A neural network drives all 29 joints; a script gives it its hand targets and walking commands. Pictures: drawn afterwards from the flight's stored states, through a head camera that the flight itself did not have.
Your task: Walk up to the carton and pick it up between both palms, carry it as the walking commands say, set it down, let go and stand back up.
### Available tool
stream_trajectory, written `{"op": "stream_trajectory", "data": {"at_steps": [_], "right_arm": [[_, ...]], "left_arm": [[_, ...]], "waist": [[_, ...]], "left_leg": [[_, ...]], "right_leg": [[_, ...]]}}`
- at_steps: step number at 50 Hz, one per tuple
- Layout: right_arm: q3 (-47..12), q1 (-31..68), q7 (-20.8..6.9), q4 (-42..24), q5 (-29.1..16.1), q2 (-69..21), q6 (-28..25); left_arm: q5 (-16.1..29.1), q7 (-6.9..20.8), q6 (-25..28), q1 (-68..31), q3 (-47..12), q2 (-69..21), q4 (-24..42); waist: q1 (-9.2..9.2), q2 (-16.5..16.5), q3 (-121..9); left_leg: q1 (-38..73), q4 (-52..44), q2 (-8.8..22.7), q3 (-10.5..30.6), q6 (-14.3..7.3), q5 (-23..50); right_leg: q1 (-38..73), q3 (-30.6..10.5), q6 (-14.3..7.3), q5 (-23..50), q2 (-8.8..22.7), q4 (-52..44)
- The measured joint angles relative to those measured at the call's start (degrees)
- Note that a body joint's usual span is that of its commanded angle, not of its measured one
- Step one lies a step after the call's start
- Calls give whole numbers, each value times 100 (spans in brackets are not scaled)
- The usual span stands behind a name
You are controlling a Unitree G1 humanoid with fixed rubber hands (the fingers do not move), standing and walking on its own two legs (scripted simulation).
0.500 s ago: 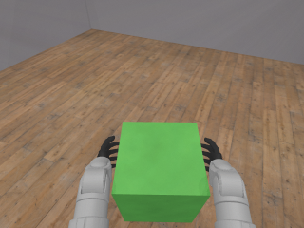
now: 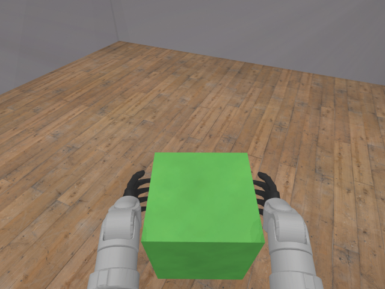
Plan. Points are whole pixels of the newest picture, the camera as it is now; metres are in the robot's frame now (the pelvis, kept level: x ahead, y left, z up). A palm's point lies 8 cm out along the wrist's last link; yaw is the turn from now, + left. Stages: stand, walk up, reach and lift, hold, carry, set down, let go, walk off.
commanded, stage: hold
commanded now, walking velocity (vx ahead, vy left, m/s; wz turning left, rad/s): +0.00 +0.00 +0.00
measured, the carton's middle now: (200, 218) +0.30 +0.00 -0.02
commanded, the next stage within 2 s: carry in 0.84 s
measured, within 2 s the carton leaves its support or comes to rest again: neither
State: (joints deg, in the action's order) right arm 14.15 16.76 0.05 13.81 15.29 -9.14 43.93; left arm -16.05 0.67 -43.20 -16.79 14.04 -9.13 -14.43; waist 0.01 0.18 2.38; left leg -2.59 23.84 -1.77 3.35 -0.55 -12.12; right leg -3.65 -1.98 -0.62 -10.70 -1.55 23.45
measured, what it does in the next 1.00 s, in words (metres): stands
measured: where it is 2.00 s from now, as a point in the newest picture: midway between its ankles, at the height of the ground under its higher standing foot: outside the picture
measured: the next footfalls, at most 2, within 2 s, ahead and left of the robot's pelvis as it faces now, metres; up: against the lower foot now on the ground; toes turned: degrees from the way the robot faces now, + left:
left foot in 1.42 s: +0.02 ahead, +0.02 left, +0.00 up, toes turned -5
right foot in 1.78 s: -0.07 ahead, -0.34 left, +0.00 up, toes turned -34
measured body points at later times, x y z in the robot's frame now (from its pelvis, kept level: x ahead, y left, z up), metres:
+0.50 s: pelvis +0.01 +0.00 +0.00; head -0.04 +0.00 +0.45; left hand +0.31 +0.15 +0.04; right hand +0.30 -0.15 +0.04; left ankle +0.02 +0.12 -0.74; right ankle +0.04 -0.11 -0.74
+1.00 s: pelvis +0.00 -0.01 -0.01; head -0.02 -0.01 +0.44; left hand +0.31 +0.13 +0.05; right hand +0.30 -0.17 +0.05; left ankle +0.02 +0.11 -0.74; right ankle +0.02 -0.12 -0.73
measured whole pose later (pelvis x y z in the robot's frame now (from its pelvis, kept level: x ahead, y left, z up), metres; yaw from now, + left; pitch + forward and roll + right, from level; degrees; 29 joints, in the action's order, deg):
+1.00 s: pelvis +0.00 -0.01 -0.01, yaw -4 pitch +1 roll +0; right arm 8.1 12.5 1.4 1.9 12.3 -8.2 47.5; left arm -10.5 -1.3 -47.3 -11.6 10.2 -8.0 -1.3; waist 1.5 0.2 -6.2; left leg -18.4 33.4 0.9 1.1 0.5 -16.5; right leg -23.0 0.6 -0.6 -22.7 -1.2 40.7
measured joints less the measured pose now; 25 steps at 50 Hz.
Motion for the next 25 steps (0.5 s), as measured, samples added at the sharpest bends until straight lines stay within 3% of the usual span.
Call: {"op": "stream_trajectory", "data": {"at_steps": [25], "right_arm": [[-312, -352, 31, -337, -95, 82, 64]], "left_arm": [[89, -23, -92, 316, -300, 73, 328]], "waist": [[-4, 0, -39]], "left_leg": [[76, -168, -3, -16, -9, 10]], "right_leg": [[58, -31, 10, 2, 7, -142]]}}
